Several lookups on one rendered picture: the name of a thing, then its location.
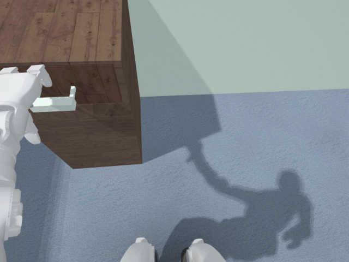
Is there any handle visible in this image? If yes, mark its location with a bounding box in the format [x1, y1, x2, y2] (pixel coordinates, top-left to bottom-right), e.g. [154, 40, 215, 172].
[30, 86, 76, 112]

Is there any robot right thigh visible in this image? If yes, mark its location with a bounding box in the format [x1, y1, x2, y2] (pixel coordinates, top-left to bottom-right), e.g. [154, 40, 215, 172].
[186, 243, 226, 262]

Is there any cabinet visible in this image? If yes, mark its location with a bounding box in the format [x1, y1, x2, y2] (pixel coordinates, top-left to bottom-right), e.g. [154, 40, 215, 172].
[0, 0, 142, 169]

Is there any robot left forearm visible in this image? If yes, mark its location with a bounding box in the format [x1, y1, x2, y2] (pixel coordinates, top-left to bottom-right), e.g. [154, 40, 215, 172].
[0, 101, 29, 189]

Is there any robot left upper arm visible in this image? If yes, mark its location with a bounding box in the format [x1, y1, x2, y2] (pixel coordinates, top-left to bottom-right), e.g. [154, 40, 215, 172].
[0, 187, 23, 262]

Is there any right robot shin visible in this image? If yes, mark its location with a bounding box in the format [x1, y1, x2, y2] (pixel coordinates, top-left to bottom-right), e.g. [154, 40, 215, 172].
[190, 239, 204, 247]

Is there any drawer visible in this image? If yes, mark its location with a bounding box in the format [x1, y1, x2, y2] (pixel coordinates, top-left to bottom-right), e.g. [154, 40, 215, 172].
[0, 64, 122, 104]

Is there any left robot hand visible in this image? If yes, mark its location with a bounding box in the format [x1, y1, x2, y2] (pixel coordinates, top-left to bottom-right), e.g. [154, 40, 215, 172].
[0, 64, 52, 144]

